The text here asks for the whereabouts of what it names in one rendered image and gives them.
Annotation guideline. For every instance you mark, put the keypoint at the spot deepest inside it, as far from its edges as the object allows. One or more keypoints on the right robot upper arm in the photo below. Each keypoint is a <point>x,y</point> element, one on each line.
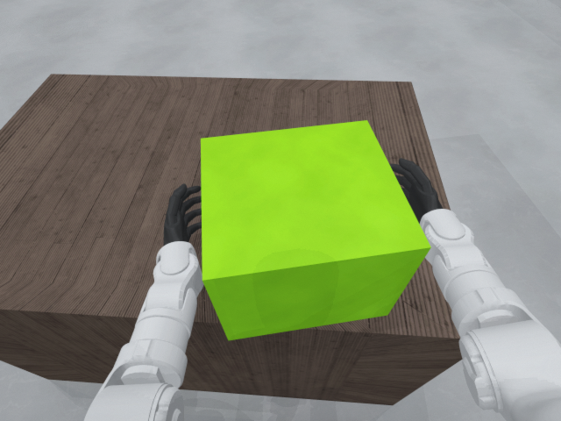
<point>514,369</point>

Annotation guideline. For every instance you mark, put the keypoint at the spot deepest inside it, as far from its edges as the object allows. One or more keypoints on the robot right hand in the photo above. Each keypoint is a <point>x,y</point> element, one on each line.
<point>418,190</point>

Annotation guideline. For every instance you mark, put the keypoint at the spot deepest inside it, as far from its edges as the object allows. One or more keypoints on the left robot forearm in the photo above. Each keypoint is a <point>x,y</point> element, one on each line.
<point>156,351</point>

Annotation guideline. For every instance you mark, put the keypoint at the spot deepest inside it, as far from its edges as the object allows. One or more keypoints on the left robot upper arm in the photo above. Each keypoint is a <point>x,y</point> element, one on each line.
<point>138,402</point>

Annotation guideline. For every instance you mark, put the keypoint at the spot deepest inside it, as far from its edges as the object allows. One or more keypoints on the carton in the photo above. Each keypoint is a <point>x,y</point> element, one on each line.
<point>304,227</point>

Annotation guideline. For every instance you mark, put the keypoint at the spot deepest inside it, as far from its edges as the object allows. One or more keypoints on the right robot forearm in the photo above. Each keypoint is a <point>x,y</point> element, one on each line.
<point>475,293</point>

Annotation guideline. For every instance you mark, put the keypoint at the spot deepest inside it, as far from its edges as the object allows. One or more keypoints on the robot left hand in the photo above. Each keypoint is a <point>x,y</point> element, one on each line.
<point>176,222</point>

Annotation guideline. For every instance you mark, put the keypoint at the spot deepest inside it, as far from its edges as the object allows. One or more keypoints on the pedestal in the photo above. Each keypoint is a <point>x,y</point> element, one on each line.
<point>87,167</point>

